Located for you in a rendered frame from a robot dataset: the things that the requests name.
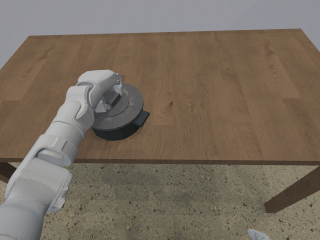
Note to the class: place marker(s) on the right robot hand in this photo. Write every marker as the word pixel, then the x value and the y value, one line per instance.
pixel 256 235

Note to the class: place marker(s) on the table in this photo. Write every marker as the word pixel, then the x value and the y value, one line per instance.
pixel 225 97

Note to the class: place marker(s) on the left robot upper arm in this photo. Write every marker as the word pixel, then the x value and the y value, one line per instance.
pixel 42 188

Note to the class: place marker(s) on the pot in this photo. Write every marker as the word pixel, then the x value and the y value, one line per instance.
pixel 125 132

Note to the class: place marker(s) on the robot left forearm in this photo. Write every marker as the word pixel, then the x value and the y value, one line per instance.
pixel 59 145

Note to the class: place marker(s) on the knob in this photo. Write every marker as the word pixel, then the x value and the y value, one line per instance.
pixel 111 98

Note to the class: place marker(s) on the lid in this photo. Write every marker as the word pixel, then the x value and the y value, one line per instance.
pixel 126 110

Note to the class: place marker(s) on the left robot hand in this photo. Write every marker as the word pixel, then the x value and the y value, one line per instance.
pixel 106 79

